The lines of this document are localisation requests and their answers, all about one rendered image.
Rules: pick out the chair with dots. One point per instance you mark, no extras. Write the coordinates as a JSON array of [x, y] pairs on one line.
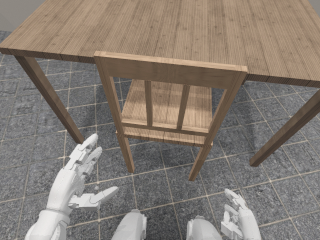
[[169, 100]]

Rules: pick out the right robot thigh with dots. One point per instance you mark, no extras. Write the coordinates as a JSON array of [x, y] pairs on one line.
[[200, 229]]

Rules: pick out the table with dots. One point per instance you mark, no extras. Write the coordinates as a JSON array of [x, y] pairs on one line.
[[277, 40]]

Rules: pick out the robot thigh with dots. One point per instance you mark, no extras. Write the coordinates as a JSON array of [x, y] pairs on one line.
[[132, 227], [200, 229]]

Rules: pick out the robot left forearm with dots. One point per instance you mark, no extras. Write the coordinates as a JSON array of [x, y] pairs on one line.
[[51, 225]]

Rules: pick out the left robot hand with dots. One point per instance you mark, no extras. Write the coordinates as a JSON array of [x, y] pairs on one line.
[[71, 178]]

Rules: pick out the left robot thigh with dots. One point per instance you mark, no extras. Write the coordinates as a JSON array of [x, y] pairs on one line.
[[132, 227]]

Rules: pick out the right robot hand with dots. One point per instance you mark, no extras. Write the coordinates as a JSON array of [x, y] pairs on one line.
[[243, 225]]

